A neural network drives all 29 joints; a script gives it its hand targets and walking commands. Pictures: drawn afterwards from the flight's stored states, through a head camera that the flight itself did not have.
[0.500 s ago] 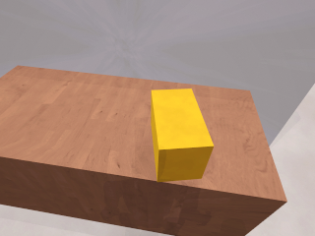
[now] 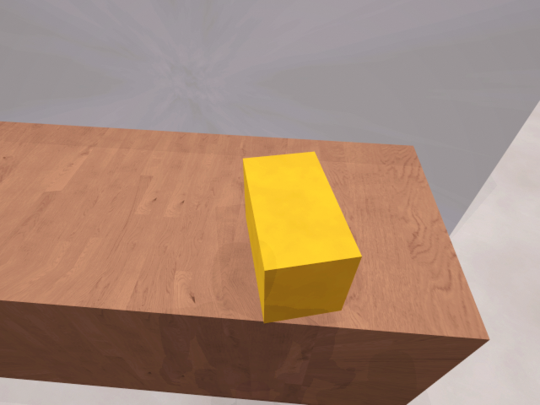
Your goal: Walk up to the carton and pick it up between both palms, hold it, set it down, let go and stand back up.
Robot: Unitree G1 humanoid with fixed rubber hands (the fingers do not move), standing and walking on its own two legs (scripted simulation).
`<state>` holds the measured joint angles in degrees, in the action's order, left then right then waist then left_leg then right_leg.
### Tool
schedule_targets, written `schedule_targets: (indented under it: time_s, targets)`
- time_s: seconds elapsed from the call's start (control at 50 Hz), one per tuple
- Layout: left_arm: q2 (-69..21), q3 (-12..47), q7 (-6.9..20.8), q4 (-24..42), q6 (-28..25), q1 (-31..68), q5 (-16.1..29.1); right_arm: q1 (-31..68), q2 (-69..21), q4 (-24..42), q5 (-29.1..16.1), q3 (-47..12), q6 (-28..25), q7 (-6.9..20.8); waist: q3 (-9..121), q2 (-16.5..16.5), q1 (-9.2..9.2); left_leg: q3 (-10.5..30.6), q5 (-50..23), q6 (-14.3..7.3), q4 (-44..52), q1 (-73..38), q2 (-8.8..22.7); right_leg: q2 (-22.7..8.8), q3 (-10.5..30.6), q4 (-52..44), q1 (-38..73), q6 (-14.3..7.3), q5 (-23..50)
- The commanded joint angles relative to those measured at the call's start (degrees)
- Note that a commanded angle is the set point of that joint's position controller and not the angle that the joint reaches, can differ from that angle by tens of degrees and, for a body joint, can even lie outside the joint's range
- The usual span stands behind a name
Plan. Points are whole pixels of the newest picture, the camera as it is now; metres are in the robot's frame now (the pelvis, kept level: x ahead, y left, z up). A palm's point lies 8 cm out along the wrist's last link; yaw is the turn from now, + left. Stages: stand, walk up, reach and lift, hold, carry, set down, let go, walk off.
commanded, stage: walk up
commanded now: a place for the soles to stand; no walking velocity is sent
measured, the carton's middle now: (290, 232) +0.48 -0.04 -0.06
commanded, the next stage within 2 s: reach and lift in 0.88 s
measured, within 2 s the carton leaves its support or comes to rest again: neither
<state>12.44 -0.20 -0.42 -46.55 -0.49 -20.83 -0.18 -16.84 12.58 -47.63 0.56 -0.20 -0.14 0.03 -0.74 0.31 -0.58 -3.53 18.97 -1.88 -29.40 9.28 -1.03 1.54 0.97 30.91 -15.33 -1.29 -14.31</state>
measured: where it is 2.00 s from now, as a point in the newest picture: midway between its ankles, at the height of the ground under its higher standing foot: outside the picture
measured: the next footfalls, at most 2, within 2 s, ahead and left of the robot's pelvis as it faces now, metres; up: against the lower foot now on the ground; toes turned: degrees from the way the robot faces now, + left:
none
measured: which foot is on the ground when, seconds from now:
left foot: down 0.00-1.00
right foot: down 0.00-1.00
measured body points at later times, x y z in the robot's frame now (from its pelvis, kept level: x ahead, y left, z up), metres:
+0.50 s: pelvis +0.02 +0.01 +0.00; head +0.03 +0.01 +0.45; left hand +0.10 +0.25 -0.14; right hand +0.07 -0.25 -0.13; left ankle -0.03 +0.10 -0.73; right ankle +0.02 -0.10 -0.73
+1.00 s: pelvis +0.01 +0.02 -0.02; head +0.04 +0.01 +0.43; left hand +0.13 +0.26 -0.16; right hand +0.04 -0.25 -0.16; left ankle -0.03 +0.10 -0.73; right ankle +0.03 -0.10 -0.73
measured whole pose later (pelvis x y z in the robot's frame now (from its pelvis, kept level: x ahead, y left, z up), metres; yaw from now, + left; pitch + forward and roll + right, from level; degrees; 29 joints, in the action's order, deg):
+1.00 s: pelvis +0.01 +0.02 -0.02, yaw -4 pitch +1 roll +0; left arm 13.6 0.3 -2.4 -50.0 12.2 -7.7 1.9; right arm -12.0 13.5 -55.5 3.6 4.4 -1.3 2.9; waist -2.7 0.3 1.8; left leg -8.1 25.8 -2.6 -39.9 15.4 0.4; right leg 2.0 3.4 41.4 -23.3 -0.9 -19.2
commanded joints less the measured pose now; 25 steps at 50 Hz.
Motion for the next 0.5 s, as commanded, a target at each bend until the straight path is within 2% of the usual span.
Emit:
schedule_targets:
  time_s: [0.0, 0.04, 0.2, 0.24, 0.28, 0.32, 0.34, 0.4, 0.48]
  targets:
    - [9.3, -2.3, -0.7, 4.1, -1.5, -1.9, 0.1, -0.6, 9.2, 5.5, 0.0, 2.3, -1.3, -0.8, -0.9, 0.0, 0.48, 7.1, -14.7, -1.0, 6.0, 1.1, 7.8, -6.4, 8.8, -4.9, 1.3, -1.6, 16.2]
    - [9.0, -2.1, -0.7, 4.0, -1.4, -1.5, 0.1, -0.6, 9.2, 5.3, -0.2, 2.3, -1.2, -0.8, -0.2, 0.7, 0.61, 7.0, -15.0, -1.0, 6.2, 0.4, 8.0, -6.2, 8.6, -4.4, 1.5, -1.5, 16.4]
    - [9.0, -2.2, -1.0, 3.3, -1.0, 0.1, 0.1, 0.4, 9.8, 5.0, -0.3, 2.2, -0.7, -1.1, -1.4, -0.8, 0.43, 5.3, -17.0, -1.1, 6.5, -0.3, 8.5, -5.3, 8.9, -3.2, 1.2, -1.4, 18.1]
    - [9.2, -2.3, -1.1, 3.0, -1.1, 0.5, 0.0, 0.3, 9.4, 4.9, -0.2, 2.1, -0.7, -1.0, -0.6, 0.1, 0.71, 5.1, -16.9, -1.3, 5.9, -0.8, 8.5, -5.5, 9.6, -3.6, 1.8, -1.5, 18.9]
    - [8.9, -2.2, -1.1, 2.8, -1.1, 0.8, 0.0, 0.5, 9.9, 4.9, -0.2, 2.2, -0.6, -1.0, 0.0, -1.1, 0.57, 4.4, -17.1, -1.3, 6.1, -1.6, 8.6, -5.3, 9.4, -3.1, 1.8, -1.4, 19.2]
    - [9.0, -2.2, -1.2, 2.5, -1.0, 0.9, 0.1, 0.5, 9.9, 4.6, -0.1, 2.2, -0.5, -1.1, -0.1, 0.1, 0.58, 4.0, -17.3, -1.3, 6.1, -2.2, 8.7, -5.1, 9.3, -3.1, 1.6, -1.3, 19.5]
    - [8.7, -2.2, -1.2, 2.4, -0.9, 1.1, 0.1, 0.6, 10.0, 4.5, -0.1, 2.2, -0.4, -1.1, -0.7, -0.5, 0.71, 3.7, -17.5, -1.3, 6.1, -2.2, 8.8, -4.9, 9.5, -2.9, 1.0, -1.3, 19.4]
    - [9.0, -2.2, -1.3, 2.1, -0.9, 1.6, -0.1, -0.1, 10.3, 4.1, -0.2, 2.2, -0.3, -1.2, -0.2, 0.2, 0.95, 3.4, -19.3, -1.4, 5.9, -3.0, 9.3, -4.7, 9.2, -2.4, 1.3, -1.3, 20.5]
    - [9.0, -2.3, -1.5, 1.7, -0.8, 1.7, 0.0, 0.1, 10.5, 3.8, -0.1, 2.3, 0.0, -1.3, -0.5, -0.3, 0.7, 2.4, -17.5, -1.4, 5.4, -3.1, 9.2, -4.6, 10.2, -2.4, 1.4, -1.5, 20.9]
